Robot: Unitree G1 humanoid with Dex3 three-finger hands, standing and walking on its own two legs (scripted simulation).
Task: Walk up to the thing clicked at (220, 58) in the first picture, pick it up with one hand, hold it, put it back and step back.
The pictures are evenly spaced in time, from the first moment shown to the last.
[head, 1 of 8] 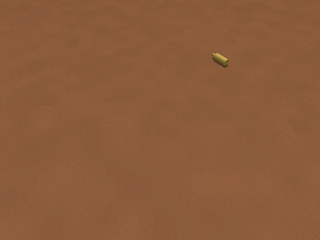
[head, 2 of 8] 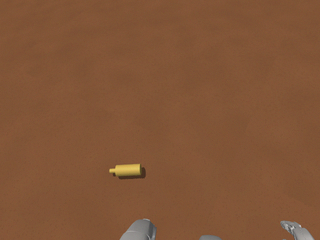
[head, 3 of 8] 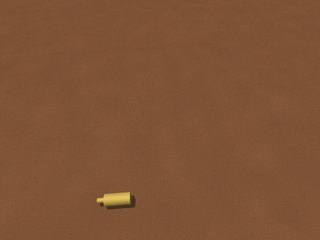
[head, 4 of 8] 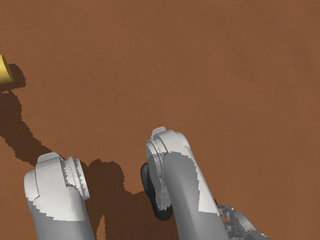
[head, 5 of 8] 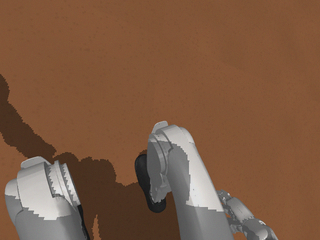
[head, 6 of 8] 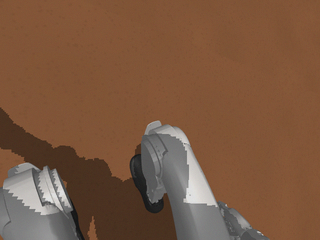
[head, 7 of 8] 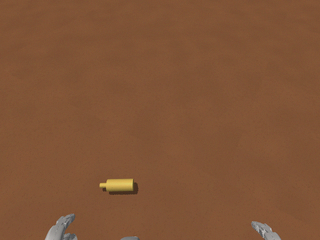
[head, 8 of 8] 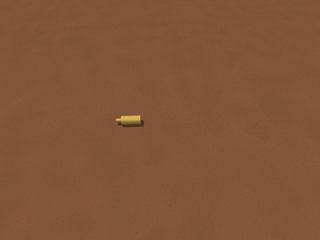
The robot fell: no
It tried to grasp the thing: yes
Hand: left
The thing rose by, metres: 0.66
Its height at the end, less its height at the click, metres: +0.00
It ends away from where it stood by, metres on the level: 0.02
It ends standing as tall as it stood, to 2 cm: yes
